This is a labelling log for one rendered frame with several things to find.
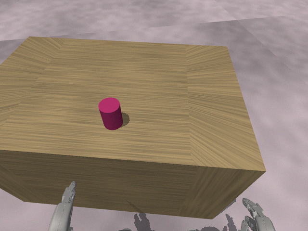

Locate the right robot hand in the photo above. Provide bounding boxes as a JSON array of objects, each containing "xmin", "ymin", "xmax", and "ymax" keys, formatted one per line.
[{"xmin": 238, "ymin": 198, "xmax": 276, "ymax": 231}]

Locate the left robot hand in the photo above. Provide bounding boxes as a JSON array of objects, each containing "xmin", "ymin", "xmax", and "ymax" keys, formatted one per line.
[{"xmin": 48, "ymin": 181, "xmax": 77, "ymax": 231}]

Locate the can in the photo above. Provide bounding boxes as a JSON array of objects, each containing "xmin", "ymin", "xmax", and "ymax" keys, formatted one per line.
[{"xmin": 98, "ymin": 98, "xmax": 123, "ymax": 130}]

